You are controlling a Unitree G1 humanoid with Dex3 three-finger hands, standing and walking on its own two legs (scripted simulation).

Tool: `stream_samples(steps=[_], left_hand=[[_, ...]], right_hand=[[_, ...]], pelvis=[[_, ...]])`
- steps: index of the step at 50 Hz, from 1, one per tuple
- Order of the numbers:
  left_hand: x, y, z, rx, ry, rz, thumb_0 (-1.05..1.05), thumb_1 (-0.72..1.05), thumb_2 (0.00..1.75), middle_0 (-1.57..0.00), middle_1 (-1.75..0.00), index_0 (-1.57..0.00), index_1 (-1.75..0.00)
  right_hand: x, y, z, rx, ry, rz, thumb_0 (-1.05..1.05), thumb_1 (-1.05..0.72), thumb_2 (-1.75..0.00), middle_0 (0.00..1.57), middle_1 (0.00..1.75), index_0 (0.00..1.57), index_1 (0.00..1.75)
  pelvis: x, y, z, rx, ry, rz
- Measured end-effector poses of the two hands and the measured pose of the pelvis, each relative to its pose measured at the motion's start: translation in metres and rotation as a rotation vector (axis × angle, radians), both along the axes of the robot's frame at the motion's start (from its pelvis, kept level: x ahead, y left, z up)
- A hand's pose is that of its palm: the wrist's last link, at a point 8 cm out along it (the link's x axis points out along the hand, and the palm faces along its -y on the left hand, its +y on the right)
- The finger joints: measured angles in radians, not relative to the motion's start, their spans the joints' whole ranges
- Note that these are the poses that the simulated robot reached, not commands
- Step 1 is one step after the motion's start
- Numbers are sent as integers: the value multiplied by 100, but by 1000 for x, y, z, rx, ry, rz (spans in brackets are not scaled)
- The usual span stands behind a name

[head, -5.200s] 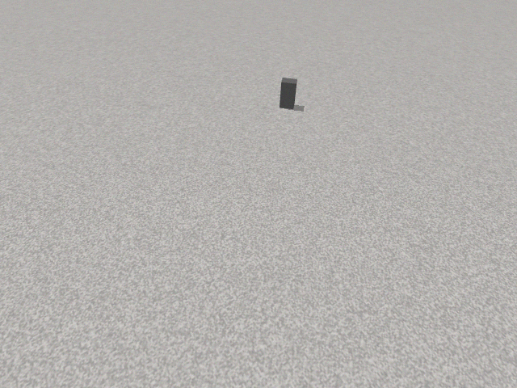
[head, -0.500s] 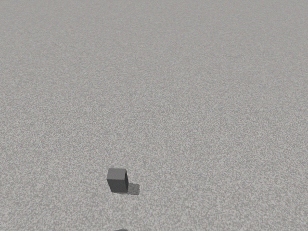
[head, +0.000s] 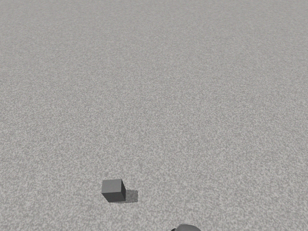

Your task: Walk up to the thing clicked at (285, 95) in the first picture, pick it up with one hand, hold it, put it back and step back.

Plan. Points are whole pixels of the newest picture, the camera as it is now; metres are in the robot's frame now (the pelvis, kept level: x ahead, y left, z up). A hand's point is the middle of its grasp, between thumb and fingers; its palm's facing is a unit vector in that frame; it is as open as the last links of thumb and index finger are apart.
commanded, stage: walk up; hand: left
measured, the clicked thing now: (114, 191) +0.41 +0.23 -0.66
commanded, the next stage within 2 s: stand in 1.80 s
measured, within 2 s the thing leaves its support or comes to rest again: neither
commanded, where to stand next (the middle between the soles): +0.08 +0.01 m, yaw +3 degrees
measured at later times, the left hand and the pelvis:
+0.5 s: hand out of the picture +0.10 +0.27 -0.15, palm faces +0.01 -0.95 -0.31, open 7.4 cm; pelvis +0.03 +0.01 +0.01, yaw +1 degrees
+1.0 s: hand out of the picture +0.14 +0.26 -0.13, palm faces +0.04 -0.94 -0.34, open 7.4 cm; pelvis +0.06 +0.00 +0.02, yaw +2 degrees
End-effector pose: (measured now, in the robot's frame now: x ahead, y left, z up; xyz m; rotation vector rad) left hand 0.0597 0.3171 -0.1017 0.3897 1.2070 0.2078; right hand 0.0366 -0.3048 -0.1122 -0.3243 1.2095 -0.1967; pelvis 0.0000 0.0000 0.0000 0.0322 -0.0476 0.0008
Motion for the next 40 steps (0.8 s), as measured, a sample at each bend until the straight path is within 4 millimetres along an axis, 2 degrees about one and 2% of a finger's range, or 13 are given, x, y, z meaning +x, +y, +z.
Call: stream_samples(steps=[4,10,14,19,22,25,32,40], left_hand=[[22,-18,4,-6,-47,-22,1,90,90,-20,-30,-20,-29],[37,-27,15,-23,-108,-18,1,90,90,-20,-30,-20,-30],[40,-19,11,-37,-115,-6,1,90,90,-20,-30,-20,-30],[41,-1,-9,-69,-94,38,1,90,90,-20,-30,-20,-30],[38,1,-14,-93,-52,54,1,90,90,-20,-30,-20,-29],[33,2,-18,-101,-12,60,1,90,90,-20,-30,-20,-29],[25,-3,-12,-87,57,80,1,90,90,-20,-30,-20,-29],[40,-10,3,-66,23,95,1,90,90,-20,-30,-20,-29]], right_hand=[[27,-1,-13,32,-23,6,1,-90,-90,20,30,20,30],[52,-2,-4,33,-40,48,1,-90,-90,20,30,20,30],[55,-5,6,-12,-35,57,1,-90,-90,20,30,20,30],[46,-3,14,-80,-11,41,1,-90,-90,20,30,20,30],[41,1,21,-88,7,27,1,-90,-90,20,30,20,30],[46,3,24,-87,15,29,1,-90,-90,20,30,20,30],[78,12,20,-38,-13,44,1,-90,-90,20,30,20,30],[122,19,16,14,-78,68,1,-90,-90,20,30,20,30]], pelvis=[[5,-7,-2,-19,-8,-4],[14,-8,7,-8,-2,3],[19,-3,7,-25,-1,9],[24,9,1,-15,-13,18],[29,13,5,-25,-3,20],[34,13,7,-25,6,13],[42,9,13,-40,3,17],[52,4,18,-37,-1,28]])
